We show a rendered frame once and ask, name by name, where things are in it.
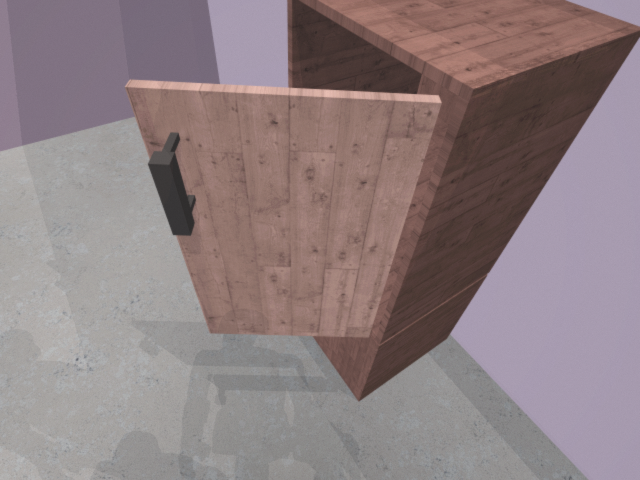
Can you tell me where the cupboard door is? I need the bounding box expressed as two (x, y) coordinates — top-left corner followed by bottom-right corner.
(125, 80), (442, 338)

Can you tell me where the handle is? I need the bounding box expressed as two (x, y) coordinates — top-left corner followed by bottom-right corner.
(148, 132), (196, 236)

